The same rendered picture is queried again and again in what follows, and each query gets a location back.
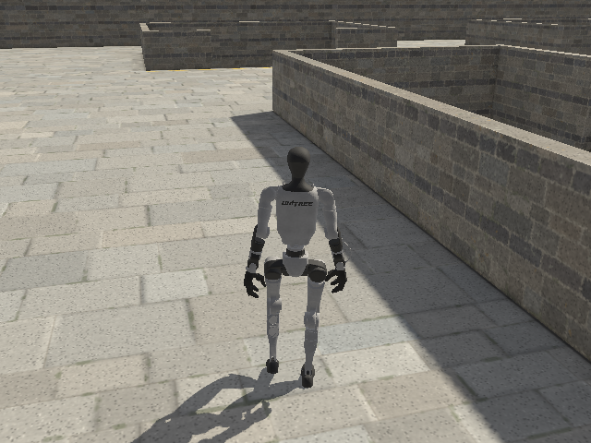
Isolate right robot upper arm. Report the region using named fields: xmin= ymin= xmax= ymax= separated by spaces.
xmin=317 ymin=187 xmax=339 ymax=240

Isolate robot right forearm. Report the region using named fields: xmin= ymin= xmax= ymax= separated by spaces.
xmin=329 ymin=226 xmax=346 ymax=270

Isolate left robot upper arm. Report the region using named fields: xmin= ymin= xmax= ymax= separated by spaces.
xmin=256 ymin=186 xmax=279 ymax=239

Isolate left robot hand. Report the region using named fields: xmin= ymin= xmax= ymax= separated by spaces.
xmin=244 ymin=271 xmax=266 ymax=298

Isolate right robot hand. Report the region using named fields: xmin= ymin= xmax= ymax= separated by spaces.
xmin=325 ymin=268 xmax=347 ymax=293

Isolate robot left thigh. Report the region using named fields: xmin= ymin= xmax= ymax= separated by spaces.
xmin=264 ymin=257 xmax=283 ymax=314

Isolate right robot foot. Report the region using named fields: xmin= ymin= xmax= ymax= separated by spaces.
xmin=301 ymin=364 xmax=315 ymax=388

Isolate robot left forearm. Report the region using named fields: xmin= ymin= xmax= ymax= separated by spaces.
xmin=246 ymin=225 xmax=265 ymax=273

